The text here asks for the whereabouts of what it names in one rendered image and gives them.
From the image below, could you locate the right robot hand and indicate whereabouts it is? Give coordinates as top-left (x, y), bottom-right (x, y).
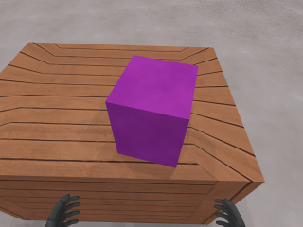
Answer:
top-left (214, 198), bottom-right (246, 227)

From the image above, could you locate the pedestal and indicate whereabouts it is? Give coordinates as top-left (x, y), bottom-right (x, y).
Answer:
top-left (0, 42), bottom-right (265, 225)

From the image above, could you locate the left robot hand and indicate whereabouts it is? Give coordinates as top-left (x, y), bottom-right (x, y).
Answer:
top-left (45, 193), bottom-right (81, 227)

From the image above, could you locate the carton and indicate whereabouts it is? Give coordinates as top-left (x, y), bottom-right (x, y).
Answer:
top-left (105, 55), bottom-right (199, 168)

